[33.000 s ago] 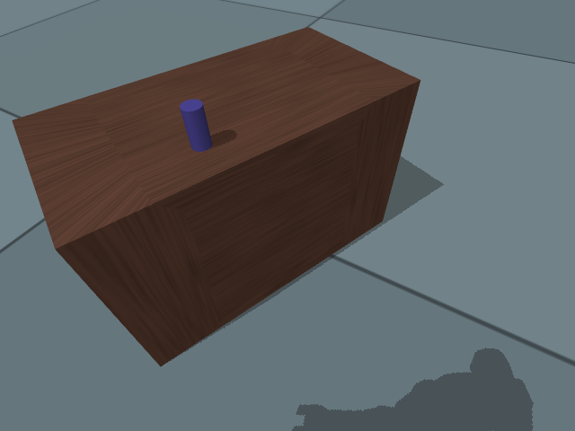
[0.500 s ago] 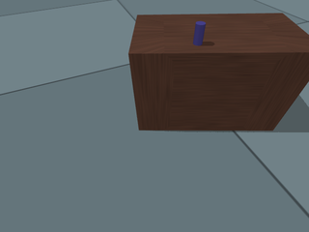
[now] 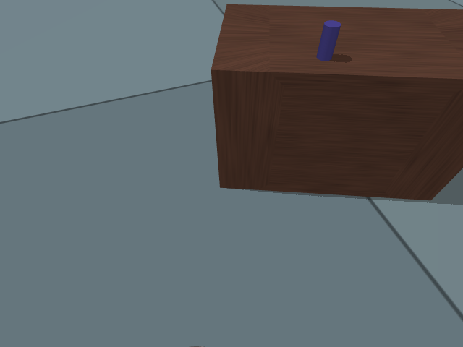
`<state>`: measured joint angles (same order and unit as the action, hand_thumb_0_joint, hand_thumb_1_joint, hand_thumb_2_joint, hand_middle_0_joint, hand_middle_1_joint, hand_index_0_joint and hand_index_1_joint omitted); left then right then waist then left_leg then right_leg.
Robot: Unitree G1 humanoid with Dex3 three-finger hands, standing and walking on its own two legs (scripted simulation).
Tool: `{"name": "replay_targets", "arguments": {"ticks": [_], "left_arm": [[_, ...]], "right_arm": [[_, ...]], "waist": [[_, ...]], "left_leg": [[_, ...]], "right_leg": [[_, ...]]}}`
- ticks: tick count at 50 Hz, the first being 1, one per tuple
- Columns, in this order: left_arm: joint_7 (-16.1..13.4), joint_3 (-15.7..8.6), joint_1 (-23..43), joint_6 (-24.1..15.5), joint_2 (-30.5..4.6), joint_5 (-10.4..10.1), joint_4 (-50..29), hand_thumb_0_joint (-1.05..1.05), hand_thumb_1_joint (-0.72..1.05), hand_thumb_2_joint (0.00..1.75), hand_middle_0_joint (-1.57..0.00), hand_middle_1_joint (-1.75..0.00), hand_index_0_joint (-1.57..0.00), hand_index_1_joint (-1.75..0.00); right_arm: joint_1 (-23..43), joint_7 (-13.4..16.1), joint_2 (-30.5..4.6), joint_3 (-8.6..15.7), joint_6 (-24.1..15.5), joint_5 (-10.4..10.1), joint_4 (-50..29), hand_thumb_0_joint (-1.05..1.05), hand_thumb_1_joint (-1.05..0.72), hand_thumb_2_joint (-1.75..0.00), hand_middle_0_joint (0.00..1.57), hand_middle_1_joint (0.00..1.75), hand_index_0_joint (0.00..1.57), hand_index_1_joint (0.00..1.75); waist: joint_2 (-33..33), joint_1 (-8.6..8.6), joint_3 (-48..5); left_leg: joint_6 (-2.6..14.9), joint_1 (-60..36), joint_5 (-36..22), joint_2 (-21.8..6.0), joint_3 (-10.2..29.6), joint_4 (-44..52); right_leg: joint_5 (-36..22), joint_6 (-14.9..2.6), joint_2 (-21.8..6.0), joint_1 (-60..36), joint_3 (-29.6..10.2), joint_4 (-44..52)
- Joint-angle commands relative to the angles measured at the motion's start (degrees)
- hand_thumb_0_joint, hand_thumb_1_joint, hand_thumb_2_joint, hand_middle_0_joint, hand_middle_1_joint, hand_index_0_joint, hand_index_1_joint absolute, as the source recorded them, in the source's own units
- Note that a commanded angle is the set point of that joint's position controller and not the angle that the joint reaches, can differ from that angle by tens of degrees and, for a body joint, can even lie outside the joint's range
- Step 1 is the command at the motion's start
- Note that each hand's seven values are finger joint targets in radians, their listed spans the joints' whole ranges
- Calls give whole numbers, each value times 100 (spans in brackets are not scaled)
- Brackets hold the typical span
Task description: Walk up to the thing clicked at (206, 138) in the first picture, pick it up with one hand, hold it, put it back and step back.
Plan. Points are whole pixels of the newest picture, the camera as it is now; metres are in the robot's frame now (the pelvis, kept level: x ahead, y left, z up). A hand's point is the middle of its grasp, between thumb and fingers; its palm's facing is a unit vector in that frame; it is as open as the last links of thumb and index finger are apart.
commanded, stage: step back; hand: right
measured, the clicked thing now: (328, 41) +1.06 -0.27 +0.00
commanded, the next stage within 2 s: stand in 0.14 s
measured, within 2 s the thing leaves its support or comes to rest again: neither
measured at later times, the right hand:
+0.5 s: hand out of the picture +0.11 -0.25 -0.13, palm faces -0.01 +0.94 -0.34, open 7.4 cm
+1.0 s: hand out of the picture +0.06 -0.25 -0.14, palm faces -0.01 +0.94 -0.33, open 7.4 cm
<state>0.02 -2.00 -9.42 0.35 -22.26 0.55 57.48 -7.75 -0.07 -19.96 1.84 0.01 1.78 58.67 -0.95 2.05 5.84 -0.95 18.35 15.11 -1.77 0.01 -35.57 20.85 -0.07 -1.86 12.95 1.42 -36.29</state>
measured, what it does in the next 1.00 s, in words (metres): stands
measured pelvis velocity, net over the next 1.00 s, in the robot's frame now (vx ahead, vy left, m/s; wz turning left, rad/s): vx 0.00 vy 0.01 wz -0.01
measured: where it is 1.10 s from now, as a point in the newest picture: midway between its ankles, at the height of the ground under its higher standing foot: outside the picture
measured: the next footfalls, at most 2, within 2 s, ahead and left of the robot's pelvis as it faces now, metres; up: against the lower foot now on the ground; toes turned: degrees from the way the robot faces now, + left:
none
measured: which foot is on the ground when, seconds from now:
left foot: down 0.00-1.00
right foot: down 0.00-1.00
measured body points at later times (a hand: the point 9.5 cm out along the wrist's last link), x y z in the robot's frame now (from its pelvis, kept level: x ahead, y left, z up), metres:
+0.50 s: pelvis +0.01 +0.00 +0.02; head +0.01 +0.00 +0.47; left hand +0.10 +0.30 -0.11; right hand +0.11 -0.30 -0.11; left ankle +0.04 +0.14 -0.72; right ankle -0.02 -0.13 -0.72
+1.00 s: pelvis +0.00 +0.01 +0.02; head +0.01 +0.01 +0.47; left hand +0.07 +0.31 -0.11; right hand +0.06 -0.30 -0.11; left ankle +0.04 +0.14 -0.72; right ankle -0.02 -0.13 -0.72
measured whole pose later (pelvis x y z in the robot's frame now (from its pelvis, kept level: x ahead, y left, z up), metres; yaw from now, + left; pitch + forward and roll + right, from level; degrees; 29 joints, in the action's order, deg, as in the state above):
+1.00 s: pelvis +0.00 +0.01 +0.02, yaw -1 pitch -3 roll +0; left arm 1.0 -0.3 -7.2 -0.5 -20.3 0.8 65.6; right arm -6.6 -0.7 -19.8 0.1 -0.5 0.6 66.1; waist 0.2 -0.1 3.5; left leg -1.1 10.5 7.2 -2.1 -0.9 -20.2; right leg 12.0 1.3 -1.4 4.8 1.0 -19.3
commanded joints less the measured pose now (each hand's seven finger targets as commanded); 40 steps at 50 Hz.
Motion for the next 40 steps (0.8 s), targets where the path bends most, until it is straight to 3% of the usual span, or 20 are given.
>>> {"name": "replay_targets", "arguments": {"ticks": [1, 2, 6, 7, 9, 12, 14, 17, 25, 30, 34, 37, 40], "left_arm": [[-96, -265, -103, -230, -1213, -4, -180, 0, 90, 90, -20, -30, -20, -30], [-87, -258, 56, -227, -1237, -10, -196, 0, 90, 90, -20, -30, -20, -30], [-111, -221, 236, -225, -1158, -7, -96, 0, 90, 90, -20, -30, -20, -30], [-75, -72, 182, -243, -930, -71, 70, 0, 90, 90, -20, -30, -20, -30], [-64, -83, 329, -251, -989, -66, 100, 0, 90, 90, -20, -30, -20, -30], [-57, -56, 447, -252, -990, -62, 197, 0, 90, 90, -20, -30, -20, -30], [-54, -50, 479, -258, -997, -43, 231, 0, 90, 90, -20, -30, -20, -30], [-47, -46, 574, -253, -1011, -30, 290, 0, 90, 90, -20, -30, -20, -30], [-35, -57, 750, -276, -1039, -5, 382, 0, 90, 90, -20, -30, -20, -30], [-8, -65, 669, -274, -1042, 8, 437, 0, 90, 90, -20, -30, -20, -30], [-13, -69, 664, -276, -1045, -5, 438, 0, 90, 90, -20, -30, -20, -30], [-7, -76, 695, -249, -1088, 2, 462, 0, 90, 90, -20, -30, -20, -30], [12, -63, 595, -216, -1009, 1, 479, 0, 90, 90, -20, -30, -20, -30]], "right_arm": [[464, 88, -1286, 235, -141, -78, -420, 0, -90, -90, 20, 30, 20, 30], [404, 84, -1275, 221, -138, -84, -349, 0, -90, -90, 20, 30, 20, 30], [619, 75, -1296, 218, -145, -91, -209, 0, -90, -90, 20, 30, 20, 30], [356, 51, -1278, 147, -203, -129, -149, 0, -90, -90, 20, 30, 20, 30], [352, 47, -1274, 142, -242, -123, -73, 0, -90, -90, 20, 30, 20, 30], [547, 37, -1236, 117, -233, -125, -20, 0, -90, -90, 20, 30, 20, 30], [615, 34, -1242, 119, -234, -139, -10, 0, -90, -90, 20, 30, 20, 30], [720, 22, -1181, 110, -215, -147, 25, 0, -90, -90, 20, 30, 20, 30], [783, -17, -1147, 105, -177, -129, 129, 0, -90, -90, 20, 30, 20, 30], [697, -23, -1181, 95, -202, -123, 213, 0, -90, -90, 20, 30, 20, 30], [661, -18, -1194, 89, -208, -126, 253, 0, -90, -90, 20, 30, 20, 30], [516, -18, -1160, 74, -178, -111, 298, 0, -90, -90, 20, 30, 20, 30], [500, -6, -1256, 86, -177, -104, 331, 0, -90, -90, 20, 30, 20, 30]], "waist": [[602, 6, -999], [562, -76, -961], [404, -72, -1105], [314, -170, -1201], [281, -201, -1150], [224, -171, -994], [144, -174, -1063], [117, -176, -842], [74, -211, -625], [209, -201, -598], [155, -179, -719], [100, -241, -528], [282, -208, -472]], "left_leg": [[437, -273, -1415, -637, 633, 717], [393, -331, -1197, -566, 567, 757], [481, -809, -2125, -718, 539, 796], [421, -1101, -2360, -696, 615, 911], [385, -1188, -2679, -748, 599, 1046], [316, -1251, -2444, -696, 524, 1169], [280, -1457, -2595, -692, 477, 1188], [223, -1362, -1953, -630, 429, 1409], [141, -1194, -1010, -559, 393, 1737], [108, -1144, -804, -583, 420, 1885], [122, -1203, -1040, -609, 439, 1864], [106, -995, -466, -577, 463, 1985], [109, -876, -170, -600, 540, 2101]], "right_leg": [[-1516, -218, -348, -445, -562, 749], [-1549, -232, -409, -360, -636, 804], [-2078, -161, -390, -371, -472, 871], [-2150, -128, -430, -513, -493, 1021], [-2241, -79, -415, -591, -458, 1079], [-2183, -63, -461, -592, -477, 1333], [-2404, -54, -491, -625, -467, 1455], [-1972, -52, -524, -548, -502, 1700], [-1252, -46, -558, -532, -560, 2155], [-1131, -64, -558, -566, -582, 2193], [-1289, -55, -568, -655, -564, 2175], [-758, -62, -534, -517, -558, 2240], [-660, -70, -497, -468, -534, 2186]]}}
